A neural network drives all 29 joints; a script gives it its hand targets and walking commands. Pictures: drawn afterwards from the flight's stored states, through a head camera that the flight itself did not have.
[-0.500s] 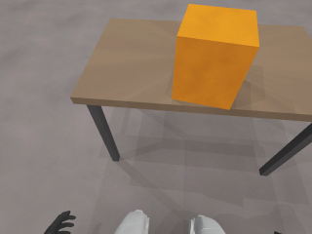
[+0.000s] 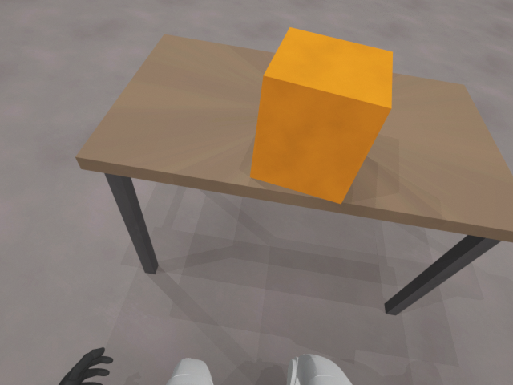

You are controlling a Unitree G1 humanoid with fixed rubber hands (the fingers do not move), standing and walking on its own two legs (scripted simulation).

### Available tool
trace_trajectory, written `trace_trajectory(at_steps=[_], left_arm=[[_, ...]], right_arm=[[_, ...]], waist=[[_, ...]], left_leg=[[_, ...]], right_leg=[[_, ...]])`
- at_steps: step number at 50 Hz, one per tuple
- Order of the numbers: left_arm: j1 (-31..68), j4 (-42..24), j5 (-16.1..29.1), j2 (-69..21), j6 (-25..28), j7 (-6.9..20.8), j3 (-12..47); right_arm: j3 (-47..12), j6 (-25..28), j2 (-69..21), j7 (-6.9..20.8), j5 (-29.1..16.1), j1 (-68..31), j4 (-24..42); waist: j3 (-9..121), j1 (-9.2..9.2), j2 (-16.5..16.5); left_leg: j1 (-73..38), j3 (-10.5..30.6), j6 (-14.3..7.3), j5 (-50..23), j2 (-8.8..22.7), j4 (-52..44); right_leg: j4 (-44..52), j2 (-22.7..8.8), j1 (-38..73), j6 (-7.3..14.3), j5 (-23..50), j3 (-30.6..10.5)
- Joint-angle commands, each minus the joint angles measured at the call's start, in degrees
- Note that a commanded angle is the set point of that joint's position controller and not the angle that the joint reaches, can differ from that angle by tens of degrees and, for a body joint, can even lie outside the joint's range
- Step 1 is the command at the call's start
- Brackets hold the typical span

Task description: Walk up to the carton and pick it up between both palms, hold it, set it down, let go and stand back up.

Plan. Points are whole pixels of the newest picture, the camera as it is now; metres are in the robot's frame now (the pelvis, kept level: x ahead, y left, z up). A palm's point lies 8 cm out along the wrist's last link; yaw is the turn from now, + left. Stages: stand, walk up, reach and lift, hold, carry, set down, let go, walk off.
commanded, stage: walk up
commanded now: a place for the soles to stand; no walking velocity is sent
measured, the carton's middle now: (316, 118) +0.60 -0.09 +0.07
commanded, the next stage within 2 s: none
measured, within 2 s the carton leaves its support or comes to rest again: neither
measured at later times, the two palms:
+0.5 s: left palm out of the picture +0.12 +0.22 -0.05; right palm (486, 357) +0.20 -0.40 -0.11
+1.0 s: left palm (148, 284) +0.28 +0.21 -0.08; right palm (489, 310) +0.27 -0.41 -0.07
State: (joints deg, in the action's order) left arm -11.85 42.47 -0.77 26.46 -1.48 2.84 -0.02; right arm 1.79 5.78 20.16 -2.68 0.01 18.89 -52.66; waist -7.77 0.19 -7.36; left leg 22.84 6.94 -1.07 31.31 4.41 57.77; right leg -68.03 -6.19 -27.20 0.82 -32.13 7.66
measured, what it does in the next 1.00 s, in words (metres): walks ahead: right foot, then left foot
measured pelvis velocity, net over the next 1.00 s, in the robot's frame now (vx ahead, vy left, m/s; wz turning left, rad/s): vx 0.20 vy -0.10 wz -0.09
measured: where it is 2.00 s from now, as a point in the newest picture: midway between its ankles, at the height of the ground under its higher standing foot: (266, 380)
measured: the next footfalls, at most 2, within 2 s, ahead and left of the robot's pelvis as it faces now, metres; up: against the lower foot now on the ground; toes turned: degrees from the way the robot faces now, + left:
right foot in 0.06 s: +0.08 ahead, -0.15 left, +0.00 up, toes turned -10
left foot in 0.66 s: +0.28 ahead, +0.03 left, +0.00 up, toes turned -6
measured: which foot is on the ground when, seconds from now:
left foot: down 0.00-0.06, up 0.08-0.64, down 0.66-1.00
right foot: up 0.00-0.04, down 0.06-0.68, up 0.70-1.00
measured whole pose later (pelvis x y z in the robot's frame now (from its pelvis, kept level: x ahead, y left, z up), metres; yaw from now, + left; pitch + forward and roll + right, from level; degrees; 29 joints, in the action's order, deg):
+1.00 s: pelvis +0.20 -0.10 +0.02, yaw -5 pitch -4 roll +0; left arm -20.0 42.8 -0.8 25.9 2.1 -0.5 -0.2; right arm 1.8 2.5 20.7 -2.0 0.0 9.6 -51.1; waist -8.5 0.2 -2.2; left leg 23.2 -8.5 -4.3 23.2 2.4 50.6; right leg -53.9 0.1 -24.2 0.4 -25.8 1.4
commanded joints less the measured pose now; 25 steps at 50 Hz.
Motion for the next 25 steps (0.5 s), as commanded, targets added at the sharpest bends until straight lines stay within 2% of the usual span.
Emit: trace_trajectory(at_steps=[1, 2, 3, 4, 5, 6, 7, 8, 9, 10, 11, 12, 14, 15, 16, 18, 20, 22, 24, 25], left_arm=[[-8.54, -0.64, 0.80, 13.71, 2.75, 0.60, -9.98], [-21.78, 3.86, 1.23, 14.09, 3.56, 0.04, -11.36], [-29.09, 5.47, 0.23, 19.96, 4.66, -1.03, -12.89], [-23.65, 4.14, 0.93, 20.61, 4.91, -1.69, -12.58], [-18.39, 3.30, 1.87, 20.80, 4.69, -2.15, -12.13], [-13.67, 1.89, 1.40, 20.00, 4.80, -2.69, -11.48], [-10.85, 1.04, 1.00, 18.40, 4.92, -3.12, -11.04], [-9.83, 0.65, 1.21, 15.98, 5.09, -3.38, -10.39], [-11.22, 0.76, 0.97, 13.59, 5.30, -3.46, -9.62], [-13.54, 0.88, 0.77, 12.81, 5.43, -3.55, -9.43], [-15.67, 0.52, 0.72, 12.15, 5.36, -3.67, -9.18], [-17.22, 0.20, 0.61, 11.89, 5.39, -3.83, -9.22], [-18.32, -0.11, 0.43, 11.60, 5.66, -4.11, -8.89], [-18.45, -0.42, 0.48, 11.22, 5.77, -4.34, -8.95], [-18.59, -0.46, 0.74, 10.93, 5.97, -4.48, -8.73], [-19.69, 0.07, 0.62, 9.55, 6.01, -4.82, -8.02], [-20.06, 0.14, 0.44, 9.79, 6.20, -5.29, -7.63], [-21.08, 0.70, 0.26, 10.70, 6.24, -5.50, -7.66], [-21.46, 0.61, 0.30, 10.26, 6.24, -5.59, -7.39], [-21.60, 0.69, 0.14, 10.14, 6.16, -5.54, -7.07]], right_arm=[[8.12, 1.10, 26.92, -1.31, 1.69, -9.22, 6.05], [6.60, 0.51, 21.72, -1.11, 1.96, -13.18, 6.43], [3.49, 0.87, 11.24, -1.11, 0.78, -11.50, 8.06], [3.41, 0.29, 12.05, -1.83, 0.75, -8.47, 8.00], [4.66, -0.38, 15.14, -2.01, 0.39, -10.90, 7.86], [4.82, -0.60, 15.73, -1.83, 0.03, -9.90, 6.85], [4.95, -0.82, 16.11, -1.55, -0.31, -7.75, 5.73], [4.62, -1.13, 15.66, -1.24, -0.39, -4.76, 5.03], [4.26, -1.34, 14.87, -0.96, -0.50, -4.08, 5.01], [4.02, -1.64, 14.08, -0.64, -0.71, -3.77, 5.17], [3.69, -1.95, 13.74, -0.39, -0.73, -4.78, 5.54], [3.47, -2.04, 13.83, -0.18, -0.76, -7.00, 6.09], [3.34, -2.21, 14.38, 0.20, -0.67, -9.75, 6.89], [3.16, -2.32, 14.06, 0.49, -0.66, -10.79, 6.81], [3.08, -2.42, 13.98, 0.84, -0.60, -11.29, 6.51], [2.94, -2.86, 13.21, 1.41, -0.54, -13.78, 6.53], [3.02, -3.28, 13.15, 1.80, -0.43, -16.00, 7.04], [2.83, -3.43, 12.98, 2.04, -0.55, -17.68, 7.36], [2.72, -3.43, 12.90, 2.25, -0.39, -18.87, 7.48], [2.63, -3.42, 12.40, 2.31, -0.44, -19.15, 7.79]], waist=[[6.02, 6.11, 25.89], [9.84, 14.17, 15.16], [8.08, 17.43, -8.90], [5.63, 12.20, -5.64], [1.58, 9.22, 2.51], [-0.47, 5.68, 7.32], [0.55, 3.94, 7.23], [1.95, 2.57, 6.36], [3.55, 2.81, 2.55], [5.55, 3.87, -0.46], [7.02, 4.53, -1.72], [8.73, 5.74, -1.99], [9.69, 5.35, 1.24], [9.63, 5.20, 1.90], [9.12, 5.19, 1.36], [6.52, 5.68, -0.73], [5.52, 5.89, 1.16], [4.57, 6.68, 0.74], [3.97, 6.99, 0.85], [3.21, 7.05, -0.31]], left_leg=[[11.14, 14.84, -10.83, -0.97, 8.95, -20.46], [23.35, 2.44, -6.09, -10.14, 1.93, 1.34], [35.02, -3.64, -2.00, -2.04, -8.82, 23.19], [37.42, 1.58, -1.39, 1.22, -9.71, 26.01], [35.87, 2.38, -1.13, -1.11, -8.41, 28.17], [34.24, 0.24, -0.39, -4.97, -7.51, 29.32], [32.48, -1.97, -0.12, -7.33, -6.18, 28.96], [30.25, -2.69, -0.44, -8.63, -5.23, 26.98], [28.27, -4.35, -1.05, -8.72, -4.76, 25.80], [27.75, -4.94, -1.27, -8.25, -4.47, 24.15], [28.52, -6.06, -1.36, -8.50, -4.33, 22.11], [29.24, -6.86, -1.35, -8.35, -4.41, 20.27], [29.68, -6.74, -1.45, -9.96, -4.21, 16.16], [30.15, -7.14, -1.36, -10.70, -4.03, 14.96], [29.59, -7.53, -1.52, -12.26, -4.02, 13.04], [29.73, -7.63, -1.73, -12.49, -4.42, 11.96], [29.86, -7.28, -1.69, -12.53, -4.53, 8.42], [30.05, -6.82, -1.62, -11.62, -4.74, 5.84], [29.36, -8.03, -1.83, -11.51, -4.90, 2.47], [29.01, -8.61, -1.84, -10.95, -5.26, 1.61]], right_leg=[[15.52, -1.50, 7.87, 0.36, 4.91, -8.82], [27.59, 0.37, 28.85, -0.18, 2.30, -12.54], [42.47, -10.02, 31.56, -2.48, -4.17, -31.28], [51.40, -15.99, 27.66, -2.72, -1.73, -43.63], [59.56, -18.81, 21.54, -3.89, -6.78, -50.83], [57.78, -18.70, 21.09, -5.60, 1.99, -46.94], [52.82, -17.02, 22.45, -7.64, 14.59, -39.31], [47.84, -12.90, 23.36, -9.72, 29.59, -29.92], [44.44, -9.75, 24.07, -10.41, 43.05, -22.30], [42.18, -8.11, 27.09, -10.09, 50.98, -18.49], [41.34, -7.06, 30.21, -8.93, 53.37, -17.47], [40.93, -6.78, 33.30, -7.85, 53.63, -17.51], [40.73, -8.28, 36.05, -6.04, 53.20, -19.43], [40.85, -8.43, 37.91, -6.12, 53.96, -19.30], [41.35, -7.75, 37.36, -7.20, 54.77, -18.08], [42.24, -6.50, 36.41, -7.66, 53.91, -17.48], [42.70, -7.27, 36.82, -6.00, 51.25, -18.73], [42.60, -7.35, 37.67, -5.53, 51.25, -19.81], [43.09, -6.29, 37.27, -6.07, 51.77, -18.86], [42.98, -5.30, 36.83, -6.25, 53.54, -17.97]])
